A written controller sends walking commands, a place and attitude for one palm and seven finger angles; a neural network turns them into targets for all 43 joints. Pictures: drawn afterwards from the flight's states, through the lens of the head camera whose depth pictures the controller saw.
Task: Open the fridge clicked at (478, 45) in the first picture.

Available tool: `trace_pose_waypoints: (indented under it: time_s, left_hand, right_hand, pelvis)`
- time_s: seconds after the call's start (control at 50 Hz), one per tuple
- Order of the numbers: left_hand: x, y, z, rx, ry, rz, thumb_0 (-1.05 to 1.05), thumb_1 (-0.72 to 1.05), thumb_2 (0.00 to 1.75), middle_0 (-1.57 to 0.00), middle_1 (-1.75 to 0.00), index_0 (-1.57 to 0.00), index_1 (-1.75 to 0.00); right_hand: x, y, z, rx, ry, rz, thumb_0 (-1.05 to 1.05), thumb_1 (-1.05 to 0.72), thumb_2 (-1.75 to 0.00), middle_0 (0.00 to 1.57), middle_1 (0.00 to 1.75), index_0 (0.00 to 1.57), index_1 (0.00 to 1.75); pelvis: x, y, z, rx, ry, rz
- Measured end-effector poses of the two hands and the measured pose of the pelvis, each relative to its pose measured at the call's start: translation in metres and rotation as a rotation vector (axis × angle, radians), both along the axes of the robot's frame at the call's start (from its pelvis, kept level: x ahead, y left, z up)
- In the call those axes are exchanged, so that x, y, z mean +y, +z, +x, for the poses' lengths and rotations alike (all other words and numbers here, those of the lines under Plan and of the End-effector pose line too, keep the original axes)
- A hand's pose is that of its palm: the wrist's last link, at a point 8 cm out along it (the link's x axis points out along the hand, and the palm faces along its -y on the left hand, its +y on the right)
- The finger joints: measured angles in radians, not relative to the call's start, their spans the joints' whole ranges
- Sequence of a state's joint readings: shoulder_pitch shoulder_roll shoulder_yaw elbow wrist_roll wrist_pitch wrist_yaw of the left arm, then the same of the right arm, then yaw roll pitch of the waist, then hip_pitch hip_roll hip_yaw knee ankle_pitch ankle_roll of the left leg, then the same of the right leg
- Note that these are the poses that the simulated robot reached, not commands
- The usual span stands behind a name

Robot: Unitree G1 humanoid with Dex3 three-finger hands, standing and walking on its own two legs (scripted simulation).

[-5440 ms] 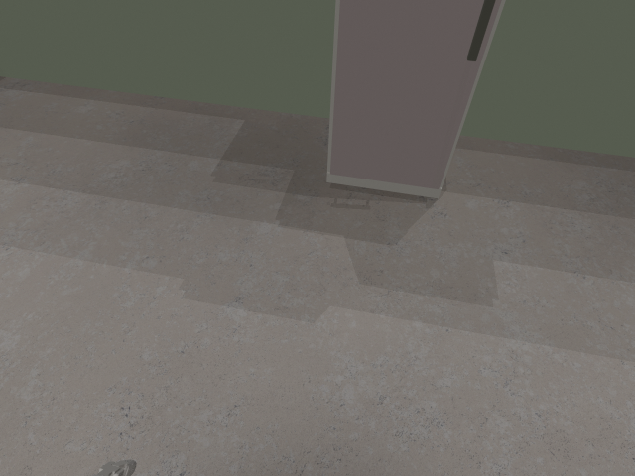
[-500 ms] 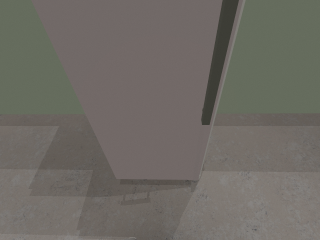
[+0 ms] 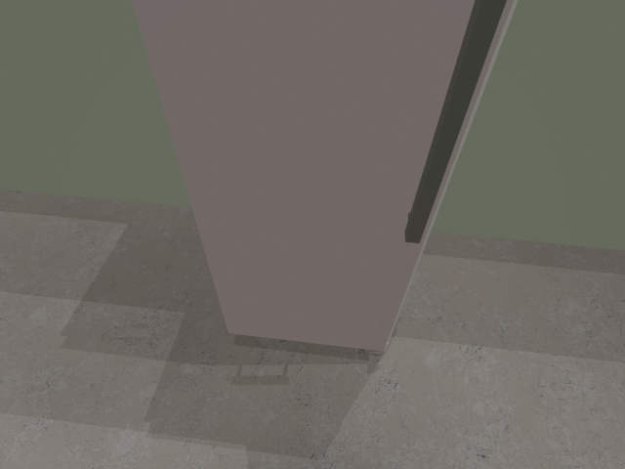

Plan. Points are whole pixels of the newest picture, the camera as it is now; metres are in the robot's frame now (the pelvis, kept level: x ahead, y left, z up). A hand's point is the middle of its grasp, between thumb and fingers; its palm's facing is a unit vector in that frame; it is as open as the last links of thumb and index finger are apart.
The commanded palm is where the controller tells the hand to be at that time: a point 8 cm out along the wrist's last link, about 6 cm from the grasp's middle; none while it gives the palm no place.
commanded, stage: come to a stop and stand still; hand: right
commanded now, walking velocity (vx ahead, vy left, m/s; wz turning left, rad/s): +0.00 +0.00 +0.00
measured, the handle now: (440, 137) +0.58 -0.15 +0.14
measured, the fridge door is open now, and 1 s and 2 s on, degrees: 0 0 0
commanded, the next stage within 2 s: look again from close up in 0.36 s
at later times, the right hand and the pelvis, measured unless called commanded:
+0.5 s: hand out of the picture -0.01 -0.17 -0.18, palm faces +0.03 +0.98 -0.19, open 7.4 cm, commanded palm none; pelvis +0.00 +0.00 -0.01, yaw -2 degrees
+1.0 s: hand out of the picture +0.03 -0.24 -0.16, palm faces +0.02 +0.95 -0.30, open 7.4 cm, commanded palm none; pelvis -0.02 -0.02 +0.00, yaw -1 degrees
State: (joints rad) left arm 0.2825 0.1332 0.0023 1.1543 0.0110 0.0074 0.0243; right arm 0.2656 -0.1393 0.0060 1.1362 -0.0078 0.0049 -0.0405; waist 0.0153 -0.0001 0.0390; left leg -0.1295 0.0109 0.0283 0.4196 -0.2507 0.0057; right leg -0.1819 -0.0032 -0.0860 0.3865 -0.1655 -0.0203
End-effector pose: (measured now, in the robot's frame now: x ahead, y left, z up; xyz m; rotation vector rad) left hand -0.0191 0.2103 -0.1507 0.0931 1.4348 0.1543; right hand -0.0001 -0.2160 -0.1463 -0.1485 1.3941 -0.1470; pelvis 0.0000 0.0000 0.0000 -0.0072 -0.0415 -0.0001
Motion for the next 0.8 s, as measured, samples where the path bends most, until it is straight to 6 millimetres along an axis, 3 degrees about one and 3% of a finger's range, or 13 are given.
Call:
trace_pose_waypoints:
  time_s: [0.18, 0.36, 0.48, 0.68, 0.8]
  left_hand:
    - [-0.001, 0.001, -0.028, 0.06, 0.009, -0.001, 0.0, 0.91, 0.9, -0.2, -0.3, -0.2, -0.29]
    - [-0.002, 0.002, -0.025, 0.055, 0.009, 0.001, 0.0, 0.91, 0.9, -0.2, -0.3, -0.2, -0.29]
    - [0.009, 0.0, 0.005, -0.05, -0.043, 0.034, 0.0, 0.91, 0.9, -0.2, -0.3, -0.2, -0.29]
    - [0.025, 0.011, 0.069, -0.243, -0.085, 0.101, 0.0, 0.91, 0.9, -0.2, -0.3, -0.2, -0.29]
    - [0.029, 0.02, 0.089, -0.306, -0.115, 0.117, 0.0, 0.91, 0.9, -0.2, -0.3, -0.2, -0.29]
  right_hand:
    - [0.004, -0.001, -0.013, 0.01, -0.011, 0.011, 0.01, -0.92, -0.9, 0.2, 0.3, 0.2, 0.3]
    - [0.011, -0.003, -0.029, 0.054, -0.025, 0.029, 0.01, -0.91, -0.9, 0.2, 0.3, 0.2, 0.3]
    - [-0.001, -0.005, -0.022, 0.0, -0.012, 0.008, 0.01, -0.91, -0.9, 0.2, 0.3, 0.2, 0.3]
    - [-0.034, -0.001, 0.021, -0.157, -0.001, -0.051, 0.01, -0.91, -0.9, 0.2, 0.3, 0.2, 0.3]
    - [-0.051, 0.009, 0.036, -0.216, 0.024, -0.082, 0.01, -0.91, -0.9, 0.2, 0.3, 0.2, 0.3]
  pelvis:
    - [0.002, 0.0, -0.007, 0.007, -0.005, 0.004]
    - [0.002, 0.0, -0.006, 0.016, -0.003, 0.004]
    - [0.0, -0.007, -0.006, 0.026, -0.034, 0.016]
    - [-0.007, -0.011, -0.001, 0.005, -0.024, 0.019]
    - [-0.011, -0.009, -0.008, -0.006, -0.02, 0.018]
